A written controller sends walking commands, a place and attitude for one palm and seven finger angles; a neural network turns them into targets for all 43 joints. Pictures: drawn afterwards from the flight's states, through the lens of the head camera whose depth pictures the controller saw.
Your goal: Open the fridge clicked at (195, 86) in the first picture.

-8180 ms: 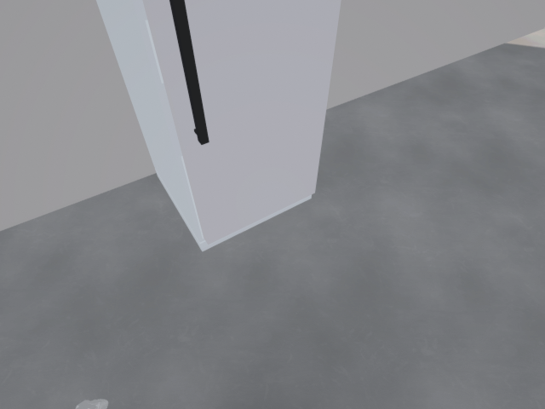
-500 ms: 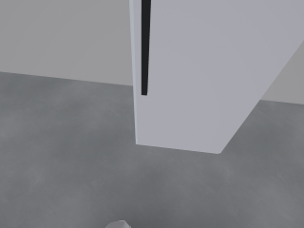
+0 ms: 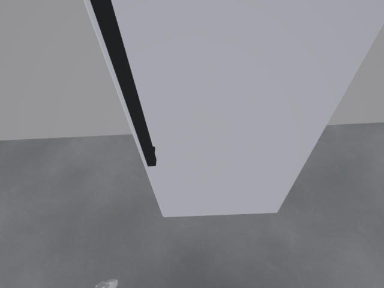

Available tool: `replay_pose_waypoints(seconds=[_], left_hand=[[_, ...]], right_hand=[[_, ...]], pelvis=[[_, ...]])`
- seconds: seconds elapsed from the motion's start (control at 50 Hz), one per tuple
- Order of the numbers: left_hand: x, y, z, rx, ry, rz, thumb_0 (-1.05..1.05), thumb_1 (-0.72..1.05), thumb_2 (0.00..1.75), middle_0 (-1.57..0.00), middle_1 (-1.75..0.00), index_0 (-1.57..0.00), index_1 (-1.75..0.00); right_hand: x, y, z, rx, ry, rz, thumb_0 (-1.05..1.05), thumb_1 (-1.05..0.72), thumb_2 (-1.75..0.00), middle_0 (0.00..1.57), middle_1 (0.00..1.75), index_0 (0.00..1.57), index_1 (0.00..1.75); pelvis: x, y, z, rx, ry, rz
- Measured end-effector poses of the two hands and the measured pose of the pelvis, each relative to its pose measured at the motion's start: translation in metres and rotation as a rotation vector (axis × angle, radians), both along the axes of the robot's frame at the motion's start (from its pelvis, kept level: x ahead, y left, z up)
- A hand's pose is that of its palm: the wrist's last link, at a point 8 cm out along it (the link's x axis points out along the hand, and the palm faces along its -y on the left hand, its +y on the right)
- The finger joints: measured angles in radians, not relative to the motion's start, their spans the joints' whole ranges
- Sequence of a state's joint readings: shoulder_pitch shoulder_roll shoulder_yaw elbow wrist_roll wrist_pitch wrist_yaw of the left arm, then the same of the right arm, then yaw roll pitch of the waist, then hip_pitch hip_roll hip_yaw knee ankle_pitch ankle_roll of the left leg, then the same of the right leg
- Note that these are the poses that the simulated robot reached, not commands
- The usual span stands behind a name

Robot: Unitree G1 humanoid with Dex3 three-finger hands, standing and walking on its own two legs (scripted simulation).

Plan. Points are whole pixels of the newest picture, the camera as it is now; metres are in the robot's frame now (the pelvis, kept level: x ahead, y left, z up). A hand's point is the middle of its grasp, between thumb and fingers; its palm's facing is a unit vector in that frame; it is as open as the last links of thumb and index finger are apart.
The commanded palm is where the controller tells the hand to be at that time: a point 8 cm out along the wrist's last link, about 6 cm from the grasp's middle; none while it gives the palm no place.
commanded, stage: come to a stop and stand still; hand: left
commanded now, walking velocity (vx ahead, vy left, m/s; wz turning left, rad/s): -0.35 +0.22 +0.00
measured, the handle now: (134, 95) +0.51 +0.14 +0.13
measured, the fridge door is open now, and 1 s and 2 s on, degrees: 0 0 0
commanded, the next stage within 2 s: look again from close up in 1.96 s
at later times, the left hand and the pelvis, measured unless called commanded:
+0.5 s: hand out of the picture +0.03 +0.26 -0.17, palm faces +0.08 -0.97 -0.22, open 7.3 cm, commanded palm none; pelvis +0.00 +0.05 +0.01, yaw +1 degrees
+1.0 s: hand out of the picture +0.00 +0.18 -0.16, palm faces +0.01 -0.98 -0.22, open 7.3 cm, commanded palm none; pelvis -0.02 +0.00 +0.01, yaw +0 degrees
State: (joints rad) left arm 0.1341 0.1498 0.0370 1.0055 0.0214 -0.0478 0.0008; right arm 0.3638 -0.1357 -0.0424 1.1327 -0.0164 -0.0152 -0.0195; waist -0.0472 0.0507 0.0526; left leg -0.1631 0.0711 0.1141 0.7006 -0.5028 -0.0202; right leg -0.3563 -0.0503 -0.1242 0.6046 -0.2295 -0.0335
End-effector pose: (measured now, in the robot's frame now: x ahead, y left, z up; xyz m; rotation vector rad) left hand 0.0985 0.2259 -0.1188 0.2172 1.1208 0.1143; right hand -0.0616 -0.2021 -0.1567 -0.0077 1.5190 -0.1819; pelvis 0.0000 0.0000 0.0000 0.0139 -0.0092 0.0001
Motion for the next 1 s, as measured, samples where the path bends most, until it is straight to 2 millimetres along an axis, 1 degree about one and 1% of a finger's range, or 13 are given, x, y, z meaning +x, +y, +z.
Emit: replay_pose_waypoints(seconds=[0.08, 0.14, 0.22, 0.3, 0.36, 0.4, 0.48, 0.56, 0.62, 0.68, 0.84, 0.88, 1.0], left_hand=[[0.000, -0.015, 0.000, -0.013, 0.043, 0.035, 0.00, 0.91, 0.90, -0.20, -0.30, -0.20, -0.30], [-0.001, -0.007, 0.003, 0.006, 0.052, 0.073, -0.02, 0.94, 0.90, -0.20, -0.30, -0.21, -0.30], [-0.014, 0.012, 0.003, 0.025, 0.088, 0.093, -0.02, 0.93, 0.90, -0.20, -0.30, -0.21, -0.30], [-0.031, 0.036, -0.002, 0.033, 0.119, 0.109, -0.01, 0.92, 0.90, -0.20, -0.30, -0.21, -0.30], [-0.043, 0.056, -0.014, 0.022, 0.132, 0.122, 0.00, 0.91, 0.90, -0.20, -0.30, -0.21, -0.30], [-0.050, 0.068, -0.024, 0.009, 0.141, 0.135, 0.00, 0.91, 0.90, -0.20, -0.30, -0.21, -0.30], [-0.068, 0.079, -0.022, -0.011, 0.180, 0.147, 0.00, 0.91, 0.90, -0.20, -0.30, -0.20, -0.30], [-0.089, 0.080, -0.016, -0.032, 0.225, 0.147, 0.00, 0.91, 0.90, -0.20, -0.30, -0.20, -0.30], [-0.102, 0.075, -0.013, -0.037, 0.273, 0.136, 0.00, 0.91, 0.90, -0.20, -0.30, -0.20, -0.30], [-0.107, 0.067, -0.011, -0.038, 0.302, 0.119, 0.00, 0.91, 0.90, -0.19, -0.30, -0.20, -0.30], [-0.100, 0.027, -0.010, -0.012, 0.244, 0.081, 0.00, 0.91, 0.90, -0.20, -0.30, -0.20, -0.30], [-0.099, 0.017, -0.007, -0.015, 0.231, 0.075, 0.00, 0.91, 0.90, -0.20, -0.30, -0.20, -0.30], [-0.103, 0.001, -0.007, -0.012, 0.234, 0.082, 0.01, 0.93, 0.90, -0.20, -0.30, -0.21, -0.30]], right_hand=[[0.032, -0.015, 0.006, -0.027, -0.002, 0.017, 0.00, -0.91, -0.90, 0.20, 0.30, 0.20, 0.30], [0.062, -0.024, 0.009, -0.049, -0.036, 0.052, 0.00, -0.91, -0.90, 0.20, 0.30, 0.20, 0.30], [0.106, -0.030, 0.014, -0.083, -0.123, 0.095, 0.00, -0.91, -0.90, 0.20, 0.30, 0.20, 0.30], [0.142, -0.025, 0.024, -0.121, -0.233, 0.129, 0.00, -0.91, -0.90, 0.19, 0.30, 0.19, 0.30], [0.158, -0.014, 0.031, -0.152, -0.309, 0.151, 0.00, -0.91, -0.90, 0.19, 0.30, 0.19, 0.30], [0.161, -0.004, 0.033, -0.169, -0.343, 0.164, 0.00, -0.91, -0.90, 0.19, 0.30, 0.19, 0.30], [0.152, 0.018, 0.045, -0.163, -0.335, 0.188, 0.00, -0.91, -0.90, 0.20, 0.30, 0.20, 0.30], [0.141, 0.031, 0.051, -0.148, -0.314, 0.172, 0.00, -0.92, -0.90, 0.20, 0.30, 0.20, 0.30], [0.130, 0.028, 0.052, -0.151, -0.304, 0.143, 0.00, -0.93, -0.90, 0.20, 0.30, 0.20, 0.30], [0.112, 0.021, 0.048, -0.149, -0.273, 0.115, 0.00, -0.92, -0.90, 0.20, 0.30, 0.20, 0.30], [0.046, -0.009, 0.020, -0.098, -0.133, 0.041, 0.00, -0.91, -0.90, 0.20, 0.30, 0.20, 0.30], [0.032, -0.011, 0.017, -0.081, -0.100, 0.038, 0.00, -0.91, -0.90, 0.20, 0.30, 0.20, 0.30], [0.002, -0.008, 0.015, -0.039, -0.031, 0.029, 0.00, -0.91, -0.90, 0.20, 0.30, 0.20, 0.30]], pelvis=[[0.013, -0.005, 0.006, 0.004, 0.002, 0.007], [0.015, -0.004, 0.010, 0.009, 0.005, 0.014], [0.012, 0.005, 0.011, 0.010, 0.007, 0.015], [0.007, 0.018, 0.009, 0.004, 0.004, 0.014], [0.004, 0.032, 0.003, -0.014, -0.001, 0.015], [0.002, 0.041, -0.002, -0.024, -0.006, 0.015], [-0.001, 0.049, 0.007, -0.031, -0.007, 0.013], [-0.001, 0.053, 0.016, -0.038, 0.005, 0.005], [-0.003, 0.053, 0.019, -0.039, 0.013, -0.005], [-0.006, 0.049, 0.020, -0.038, 0.015, -0.010], [-0.018, 0.022, 0.011, -0.007, 0.001, -0.013], [-0.017, 0.017, 0.012, -0.010, -0.004, -0.009], [-0.016, 0.003, 0.014, -0.008, -0.018, -0.006]])
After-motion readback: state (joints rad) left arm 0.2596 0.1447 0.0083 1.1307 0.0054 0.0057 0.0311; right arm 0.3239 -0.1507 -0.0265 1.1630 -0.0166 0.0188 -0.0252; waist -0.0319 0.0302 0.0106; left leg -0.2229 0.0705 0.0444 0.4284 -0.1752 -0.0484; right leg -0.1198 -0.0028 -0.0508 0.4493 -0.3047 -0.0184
